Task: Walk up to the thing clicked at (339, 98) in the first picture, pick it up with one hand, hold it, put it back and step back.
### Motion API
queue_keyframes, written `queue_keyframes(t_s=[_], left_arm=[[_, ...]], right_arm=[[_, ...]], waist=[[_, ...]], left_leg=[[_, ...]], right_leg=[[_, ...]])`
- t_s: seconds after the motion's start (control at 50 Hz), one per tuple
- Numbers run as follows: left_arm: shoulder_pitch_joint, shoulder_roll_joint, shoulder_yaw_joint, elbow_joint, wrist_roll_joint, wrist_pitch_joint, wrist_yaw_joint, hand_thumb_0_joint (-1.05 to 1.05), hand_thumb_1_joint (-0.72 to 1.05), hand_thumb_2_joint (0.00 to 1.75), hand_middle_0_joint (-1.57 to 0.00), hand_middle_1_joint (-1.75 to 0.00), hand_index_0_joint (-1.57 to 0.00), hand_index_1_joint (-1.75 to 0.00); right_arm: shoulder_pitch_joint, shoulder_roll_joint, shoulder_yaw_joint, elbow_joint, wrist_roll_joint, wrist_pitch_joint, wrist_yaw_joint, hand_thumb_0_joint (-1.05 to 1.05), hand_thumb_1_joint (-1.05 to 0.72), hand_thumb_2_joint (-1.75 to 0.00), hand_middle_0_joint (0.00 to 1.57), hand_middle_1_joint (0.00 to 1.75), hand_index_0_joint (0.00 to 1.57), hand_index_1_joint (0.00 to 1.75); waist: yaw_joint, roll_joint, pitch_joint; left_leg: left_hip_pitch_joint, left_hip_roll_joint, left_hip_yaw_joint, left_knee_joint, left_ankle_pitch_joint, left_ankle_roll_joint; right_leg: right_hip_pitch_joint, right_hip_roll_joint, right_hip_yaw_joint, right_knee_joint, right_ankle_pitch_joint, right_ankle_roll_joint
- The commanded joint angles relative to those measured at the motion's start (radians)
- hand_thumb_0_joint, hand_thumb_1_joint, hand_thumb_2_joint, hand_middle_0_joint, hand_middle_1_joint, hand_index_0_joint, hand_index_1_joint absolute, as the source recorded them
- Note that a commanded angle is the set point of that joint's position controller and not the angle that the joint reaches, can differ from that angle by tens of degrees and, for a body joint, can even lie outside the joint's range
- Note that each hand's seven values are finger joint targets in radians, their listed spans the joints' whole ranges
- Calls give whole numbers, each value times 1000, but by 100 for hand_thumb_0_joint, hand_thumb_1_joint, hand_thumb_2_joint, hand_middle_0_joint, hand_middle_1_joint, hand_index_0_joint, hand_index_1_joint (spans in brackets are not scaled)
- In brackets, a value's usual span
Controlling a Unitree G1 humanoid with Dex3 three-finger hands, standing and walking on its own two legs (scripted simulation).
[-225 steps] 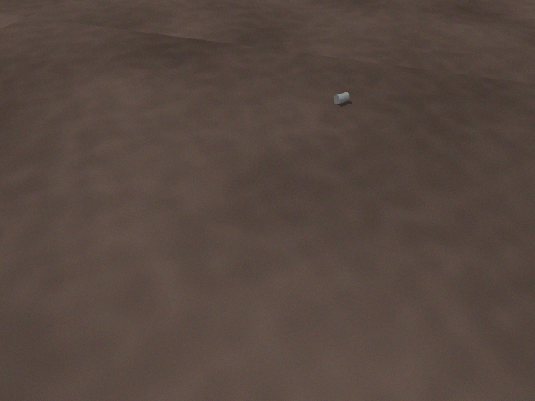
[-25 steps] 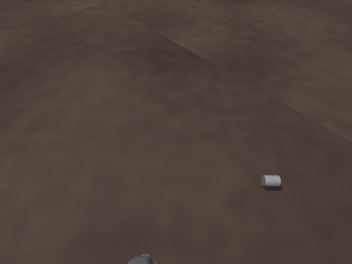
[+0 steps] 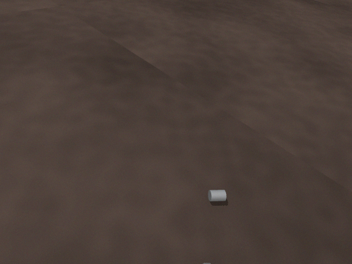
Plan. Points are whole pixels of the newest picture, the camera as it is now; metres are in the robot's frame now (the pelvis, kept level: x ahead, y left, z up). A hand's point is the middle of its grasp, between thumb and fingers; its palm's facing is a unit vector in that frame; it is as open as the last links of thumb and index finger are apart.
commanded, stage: walk up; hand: left
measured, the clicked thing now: (217, 195) +0.69 -0.36 -0.72
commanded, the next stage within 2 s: none
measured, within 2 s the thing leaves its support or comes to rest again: neither
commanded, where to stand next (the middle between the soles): +0.36 -0.63 m, yaw +7 degrees
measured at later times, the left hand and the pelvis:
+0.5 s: hand out of the picture +0.12 +0.08 -0.16, palm faces +0.06 -0.94 -0.33, open 7.4 cm; pelvis +0.10 -0.20 +0.00, yaw +4 degrees
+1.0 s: hand (215, 245) +0.23 -0.13 -0.15, palm faces +0.03 -0.93 -0.37, open 7.4 cm; pelvis +0.18 -0.41 -0.01, yaw +3 degrees
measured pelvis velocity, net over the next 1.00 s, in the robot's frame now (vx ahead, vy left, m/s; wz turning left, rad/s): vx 0.18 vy -0.41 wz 0.04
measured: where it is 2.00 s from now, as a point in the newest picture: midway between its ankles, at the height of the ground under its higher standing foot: outside the picture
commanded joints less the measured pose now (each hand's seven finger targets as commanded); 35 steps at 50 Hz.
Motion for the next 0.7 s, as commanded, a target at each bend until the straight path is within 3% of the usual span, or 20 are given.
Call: queue_keyframes(t_s=[0.0,0.04,0.06,0.08,0.1,0.12,0.14,0.2,0.24,0.28,0.34,0.4,0.42,0.44,0.46,0.48,0.5,0.58,0.64,0.68], left_arm=[[50,137,61,-64,-14,-34,-2,0,90,90,-20,-30,-20,-30],[233,173,84,23,-3,-43,15,0,90,90,-20,-30,-20,-30],[310,246,101,43,17,-48,30,0,90,90,-20,-30,-20,-30],[225,306,99,-20,22,-59,44,0,90,90,-20,-30,-20,-30],[61,354,100,-75,9,-66,53,0,90,90,-20,-30,-20,-30],[18,337,99,-89,-9,-71,60,0,90,90,-20,-30,-20,-30],[15,285,83,-79,-11,-76,66,0,90,90,-20,-30,-20,-30],[-23,199,55,-81,-6,-89,71,0,90,90,-20,-30,-20,-30],[-7,160,42,-94,-4,-94,72,0,90,90,-20,-30,-20,-30],[5,141,34,-111,-2,-97,73,0,90,90,-20,-30,-20,-30],[0,133,31,-143,6,-94,76,0,90,90,-20,-30,-20,-30],[-73,116,14,-179,6,-80,72,0,90,90,-20,-30,-20,-30],[-51,88,4,-190,-2,-81,72,0,90,90,-20,-30,-20,-30],[2,57,-5,-190,-5,-86,74,0,90,90,-20,-30,-20,-30],[50,27,-8,-194,0,-84,75,0,90,90,-20,-30,-20,-30],[52,99,11,-175,12,-61,79,0,90,90,-20,-30,-20,-30],[61,170,28,-178,16,-54,81,0,90,90,-20,-30,-20,-30],[0,159,49,-143,6,-49,68,0,90,90,-20,-30,-20,-30],[31,115,38,-139,-10,-39,44,0,90,90,-20,-30,-20,-30],[-8,103,36,-145,-18,-34,30,0,90,90,-20,-30,-20,-30]], right_arm=[[-127,-379,-106,-64,-9,-5,-23,0,-90,-90,20,30,20,30],[-142,-290,-83,-58,-16,16,-33,0,-90,-90,20,30,20,30],[-124,-179,-49,-61,-12,30,-35,0,-90,-90,20,30,20,30],[-102,-136,-31,-79,9,39,-44,0,-90,-90,20,30,20,30],[-96,-209,-60,-70,19,40,-57,0,-90,-90,20,30,20,30],[-86,-252,-66,-43,26,35,-55,0,-90,-90,20,30,20,30],[-85,-257,-61,-5,40,29,-49,0,-90,-90,20,30,20,30],[34,-235,-54,60,40,18,-41,0,-90,-90,20,30,20,30],[31,-212,-44,59,29,14,-32,0,-90,-90,20,30,20,30],[15,-204,-41,48,27,15,-28,0,-90,-90,20,30,20,30],[19,-185,-32,16,33,4,-29,0,-90,-90,20,30,20,30],[139,-166,-43,38,35,-1,-39,0,-90,-90,20,30,20,30],[194,-182,-51,44,28,-4,-48,0,-90,-90,20,30,20,30],[232,-224,-68,38,16,-2,-59,0,-90,-90,20,30,20,30],[237,-291,-89,8,1,1,-70,0,-90,-90,20,30,20,30],[194,-307,-96,-24,10,6,-77,0,-90,-90,20,30,20,30],[117,-348,-105,-50,40,4,-83,0,-90,-90,20,30,20,30],[28,-249,-73,-54,20,-8,-76,0,-90,-90,20,30,20,30],[-38,-292,-83,-66,4,-18,-60,0,-90,-90,20,30,20,30],[-38,-331,-97,-73,-6,-19,-54,0,-90,-90,20,30,20,30]], waist=[[75,361,-41],[167,124,-108],[225,-192,-59],[196,-276,12],[123,-200,54],[93,-147,75],[82,-79,73],[48,-91,56],[56,-70,66],[73,-49,59],[67,-13,8],[-8,54,-19],[-33,125,-59],[-48,229,-109],[-42,361,-149],[-26,204,-141],[-21,192,-134],[16,110,-18],[49,237,14],[28,334,21]], left_leg=[[-177,118,-100,-244,-365,171],[-296,18,21,86,-424,117],[-468,-109,126,440,-430,77],[-587,-190,3,638,-372,45],[-544,-144,-95,646,-271,51],[-506,-103,-108,607,-230,65],[-477,-96,-126,569,-180,72],[-360,-105,-87,460,-119,59],[-326,-127,-56,365,-119,54],[-320,-139,-42,289,-99,54],[-199,-125,-39,148,-62,65],[87,-152,8,-58,126,69],[226,-149,-8,-154,221,75],[385,-42,-189,-180,208,132],[511,216,-604,-238,143,244],[387,333,-751,-301,-65,320],[366,412,-804,-316,-36,393],[48,181,-360,-239,84,273],[-38,125,-196,-213,81,240],[-60,111,-160,-228,-12,230]], right_leg=[[208,38,-130,-141,8,-19],[425,115,-186,-271,13,-28],[447,41,-6,-465,-210,-61],[302,-123,386,-696,-473,-117],[250,-192,515,-802,-564,-173],[226,-195,495,-790,-546,-179],[238,-140,370,-701,-372,-155],[247,-60,170,-581,-124,-192],[263,-61,143,-598,-59,-220],[315,-73,141,-617,-28,-216],[335,-124,140,-572,193,-231],[194,-54,5,-422,327,-165],[148,13,-66,-247,418,-112],[4,71,-104,-60,298,-55],[-223,158,-88,124,-145,7],[-215,133,23,279,-174,26],[-243,97,80,401,-191,38],[-110,73,124,385,-43,13],[-66,47,64,241,-2,-10],[-35,26,9,108,-22,-4]])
